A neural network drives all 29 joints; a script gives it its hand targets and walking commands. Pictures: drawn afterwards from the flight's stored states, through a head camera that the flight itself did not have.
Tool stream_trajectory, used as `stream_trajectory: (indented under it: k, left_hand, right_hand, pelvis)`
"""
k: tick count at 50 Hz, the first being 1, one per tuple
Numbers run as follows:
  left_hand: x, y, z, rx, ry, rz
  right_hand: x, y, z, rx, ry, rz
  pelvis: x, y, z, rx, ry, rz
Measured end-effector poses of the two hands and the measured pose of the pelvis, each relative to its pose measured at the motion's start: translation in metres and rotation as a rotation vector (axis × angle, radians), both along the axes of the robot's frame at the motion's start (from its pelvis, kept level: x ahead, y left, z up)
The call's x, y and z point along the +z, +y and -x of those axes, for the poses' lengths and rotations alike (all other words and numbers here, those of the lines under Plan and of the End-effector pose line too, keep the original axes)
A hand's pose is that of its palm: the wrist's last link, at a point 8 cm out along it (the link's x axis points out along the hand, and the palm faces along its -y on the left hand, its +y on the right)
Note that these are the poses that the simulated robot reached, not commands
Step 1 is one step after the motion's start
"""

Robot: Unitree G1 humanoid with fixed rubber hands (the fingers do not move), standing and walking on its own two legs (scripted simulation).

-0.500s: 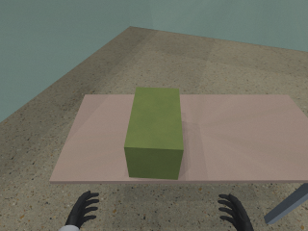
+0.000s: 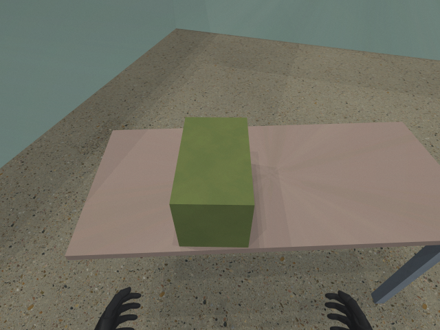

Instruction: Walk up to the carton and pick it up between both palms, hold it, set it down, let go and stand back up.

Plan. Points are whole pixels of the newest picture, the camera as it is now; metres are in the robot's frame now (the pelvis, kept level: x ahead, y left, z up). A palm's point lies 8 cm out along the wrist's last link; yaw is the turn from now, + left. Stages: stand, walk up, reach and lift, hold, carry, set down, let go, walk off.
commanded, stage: let go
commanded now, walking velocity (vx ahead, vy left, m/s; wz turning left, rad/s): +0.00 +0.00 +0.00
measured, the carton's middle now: (215, 178) +0.52 +0.05 -0.07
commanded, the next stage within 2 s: stand in 0.36 s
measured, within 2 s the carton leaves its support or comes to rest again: neither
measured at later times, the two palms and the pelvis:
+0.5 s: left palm out of the picture +0.14 +0.25 -0.08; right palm out of the picture +0.11 -0.24 -0.11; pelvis +0.00 +0.00 -0.01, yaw +3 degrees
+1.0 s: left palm out of the picture -0.02 +0.28 -0.14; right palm out of the picture +0.12 -0.21 -0.13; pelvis +0.00 +0.02 -0.01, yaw +11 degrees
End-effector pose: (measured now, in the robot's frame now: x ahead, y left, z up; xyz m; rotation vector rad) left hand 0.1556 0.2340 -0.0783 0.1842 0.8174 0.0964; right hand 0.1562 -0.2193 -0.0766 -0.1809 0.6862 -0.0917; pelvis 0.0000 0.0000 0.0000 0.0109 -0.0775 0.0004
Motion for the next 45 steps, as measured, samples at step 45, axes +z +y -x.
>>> stream_trajectory:
  k: [45]
  left_hand:
    - [-0.052, 0.051, 0.155, 0.309, 0.278, -0.044]
  right_hand:
    - [-0.048, 0.002, 0.048, 0.1, 0.403, 0.109]
  pelvis:
    - [-0.014, 0.017, 0.0, 0.179, 0.073, 0.048]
